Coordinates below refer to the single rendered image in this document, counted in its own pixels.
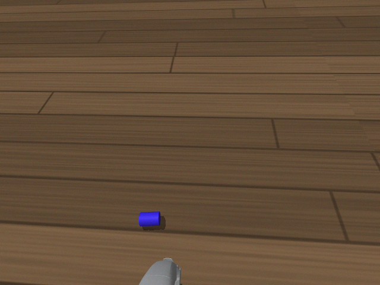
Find can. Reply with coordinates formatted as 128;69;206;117
139;211;160;226

